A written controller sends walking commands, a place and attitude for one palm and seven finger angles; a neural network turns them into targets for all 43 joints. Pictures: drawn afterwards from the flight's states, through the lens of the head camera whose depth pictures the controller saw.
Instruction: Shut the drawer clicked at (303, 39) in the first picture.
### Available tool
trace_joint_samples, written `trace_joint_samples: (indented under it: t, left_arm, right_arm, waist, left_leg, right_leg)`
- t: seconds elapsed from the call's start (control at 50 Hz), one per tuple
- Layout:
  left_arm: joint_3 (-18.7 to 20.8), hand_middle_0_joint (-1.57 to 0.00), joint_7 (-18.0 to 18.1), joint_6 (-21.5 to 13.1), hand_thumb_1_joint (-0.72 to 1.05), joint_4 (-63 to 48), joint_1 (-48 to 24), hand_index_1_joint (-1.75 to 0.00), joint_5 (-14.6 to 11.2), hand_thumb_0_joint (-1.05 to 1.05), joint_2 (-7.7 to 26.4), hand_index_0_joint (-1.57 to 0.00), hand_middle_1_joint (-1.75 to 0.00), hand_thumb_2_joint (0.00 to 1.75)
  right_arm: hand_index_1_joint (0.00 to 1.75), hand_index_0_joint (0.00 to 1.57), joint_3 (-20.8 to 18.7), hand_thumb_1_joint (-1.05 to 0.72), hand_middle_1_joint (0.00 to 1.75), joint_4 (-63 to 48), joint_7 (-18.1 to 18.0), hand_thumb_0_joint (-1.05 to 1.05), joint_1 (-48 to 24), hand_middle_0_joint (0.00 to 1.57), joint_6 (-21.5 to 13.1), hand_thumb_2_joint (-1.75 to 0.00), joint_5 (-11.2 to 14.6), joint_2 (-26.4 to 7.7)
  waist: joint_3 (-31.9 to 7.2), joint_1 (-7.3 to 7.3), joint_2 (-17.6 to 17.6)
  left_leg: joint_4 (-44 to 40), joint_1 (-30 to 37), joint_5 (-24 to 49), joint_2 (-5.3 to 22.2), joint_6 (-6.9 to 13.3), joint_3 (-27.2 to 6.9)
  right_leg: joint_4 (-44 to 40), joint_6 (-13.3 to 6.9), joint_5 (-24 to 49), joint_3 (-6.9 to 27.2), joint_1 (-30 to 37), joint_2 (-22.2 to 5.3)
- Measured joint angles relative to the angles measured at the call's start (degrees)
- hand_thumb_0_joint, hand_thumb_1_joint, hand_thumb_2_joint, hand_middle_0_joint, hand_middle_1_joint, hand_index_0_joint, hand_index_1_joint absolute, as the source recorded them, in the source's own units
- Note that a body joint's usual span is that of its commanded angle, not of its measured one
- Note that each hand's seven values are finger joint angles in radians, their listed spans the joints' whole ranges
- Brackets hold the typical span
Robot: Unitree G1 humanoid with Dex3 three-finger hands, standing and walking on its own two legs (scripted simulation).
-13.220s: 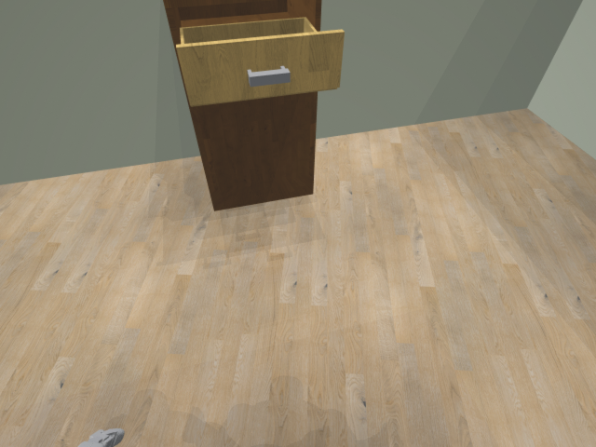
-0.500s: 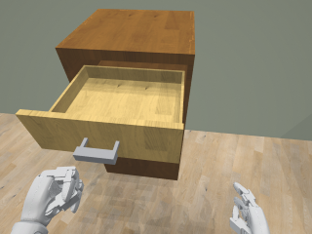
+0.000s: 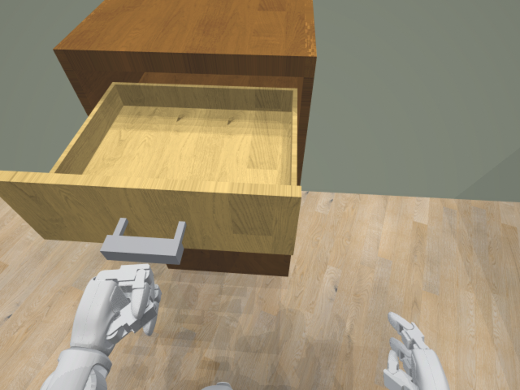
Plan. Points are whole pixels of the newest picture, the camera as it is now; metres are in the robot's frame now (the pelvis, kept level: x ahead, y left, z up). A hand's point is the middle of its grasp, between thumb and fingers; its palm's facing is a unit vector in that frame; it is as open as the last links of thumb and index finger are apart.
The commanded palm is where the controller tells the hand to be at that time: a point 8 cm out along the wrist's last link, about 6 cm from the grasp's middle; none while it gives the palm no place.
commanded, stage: bring the fist close to the handle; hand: left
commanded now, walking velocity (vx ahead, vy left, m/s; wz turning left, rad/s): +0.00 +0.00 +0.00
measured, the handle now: (147, 237) +0.32 +0.19 +0.07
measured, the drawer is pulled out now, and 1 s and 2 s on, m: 0.29 0.27 0.15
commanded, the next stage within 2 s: push the drawer shut in 0.42 s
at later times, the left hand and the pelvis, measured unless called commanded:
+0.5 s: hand (149, 301) +0.23 +0.16 +0.07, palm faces -0.01 -1.00 -0.08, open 3.3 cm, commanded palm +0.20 +0.22 +0.07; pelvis +0.01 -0.02 +0.00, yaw +0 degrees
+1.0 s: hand (154, 277) +0.26 +0.16 +0.06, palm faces -0.04 -1.00 -0.07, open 3.1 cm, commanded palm +0.25 +0.22 +0.07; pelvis +0.00 -0.02 +0.00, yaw +1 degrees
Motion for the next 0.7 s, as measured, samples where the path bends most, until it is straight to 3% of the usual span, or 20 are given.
trace_joint_samples:
  t: [0.18, 0.4, 0.56, 0.7]
  left_arm:
    - [1.53, -1.40, 1.01, -1.96, 0.90, 0.72, -0.03, -1.60, -0.38, 0.02, 0.72, -1.40, -1.60, 0.90]
    - [3.96, -1.40, -1.57, -1.40, 0.90, 2.69, 0.49, -1.60, -2.36, 0.02, 1.67, -1.40, -1.60, 0.90]
    - [4.35, -1.40, -2.65, -3.33, 0.90, 1.98, 1.83, -1.60, -3.03, 0.02, 1.59, -1.40, -1.60, 0.90]
    - [4.46, -1.40, -3.69, -3.03, 0.90, 5.46, -2.26, -1.60, -3.08, 0.02, 2.05, -1.40, -1.60, 0.90]
  right_arm:
    - [0.30, 0.21, -0.27, -0.90, 0.30, -0.85, 0.33, 0.02, 0.38, 0.20, 2.32, -0.90, 0.13, 0.07]
    - [0.30, 0.21, -0.55, -0.90, 0.30, -1.05, -0.29, 0.02, 0.04, 0.20, 3.70, -0.90, 0.68, -0.32]
    - [0.30, 0.21, -1.12, -0.90, 0.30, -0.94, -0.19, 0.02, -0.12, 0.20, 3.37, -0.90, 0.79, -0.78]
    - [0.30, 0.21, -0.62, -0.90, 0.30, -0.62, -0.62, 0.02, -0.91, 0.20, 3.73, -0.90, 0.68, -0.95]
  waist:
    - [-0.85, -0.10, -0.03]
    - [-1.45, -0.22, 0.08]
    - [-1.76, -0.21, 0.40]
    - [-1.11, -0.08, 0.29]
  left_leg:
    - [1.93, -1.90, -1.22, 0.54, -0.59, -0.21]
    - [1.27, -1.49, -1.39, 1.03, -1.35, -0.67]
    - [1.02, -1.12, -1.55, 1.07, -1.66, -1.10]
    - [1.43, -1.82, -1.45, 1.07, -1.76, -1.24]
  right_leg:
    - [1.97, -0.61, -1.28, -0.17, -1.94, 0.49]
    - [1.34, -1.30, -1.56, -0.55, -1.54, 1.07]
    - [0.97, -1.56, -1.78, -0.93, -1.00, 1.18]
    - [1.53, -1.68, -1.84, -1.08, -1.72, 1.17]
